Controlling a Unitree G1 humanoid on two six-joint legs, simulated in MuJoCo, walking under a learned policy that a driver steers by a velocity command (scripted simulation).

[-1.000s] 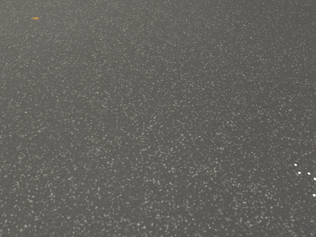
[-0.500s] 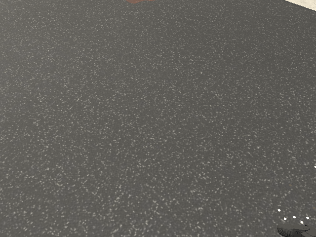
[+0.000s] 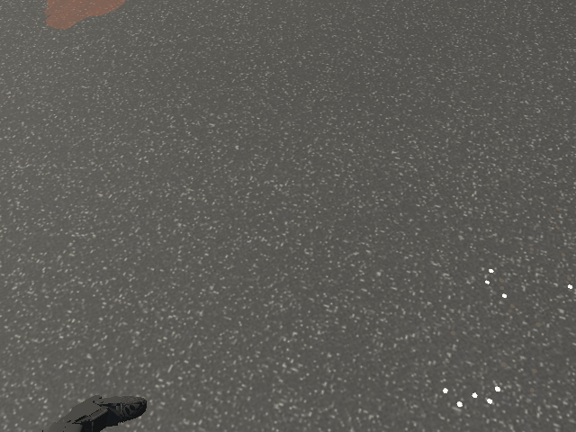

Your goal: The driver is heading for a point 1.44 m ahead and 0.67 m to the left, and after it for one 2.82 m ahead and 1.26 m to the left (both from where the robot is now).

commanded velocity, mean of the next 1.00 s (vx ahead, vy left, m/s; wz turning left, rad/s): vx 0.03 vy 0.00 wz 0.46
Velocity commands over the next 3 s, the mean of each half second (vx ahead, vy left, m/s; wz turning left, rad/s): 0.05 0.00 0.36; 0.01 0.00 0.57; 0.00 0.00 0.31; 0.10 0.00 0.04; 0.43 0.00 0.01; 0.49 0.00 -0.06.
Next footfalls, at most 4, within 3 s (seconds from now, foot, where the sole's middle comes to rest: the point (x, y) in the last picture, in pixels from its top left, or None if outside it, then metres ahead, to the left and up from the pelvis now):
0.38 left None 0.05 0.14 -0.76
0.88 right None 0.16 -0.05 -0.76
1.30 left None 0.00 0.17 -0.76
1.62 right None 0.14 -0.03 -0.76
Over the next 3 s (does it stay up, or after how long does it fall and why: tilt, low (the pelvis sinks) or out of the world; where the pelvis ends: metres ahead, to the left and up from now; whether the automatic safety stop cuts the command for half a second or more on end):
stays up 0.47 0.41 0.00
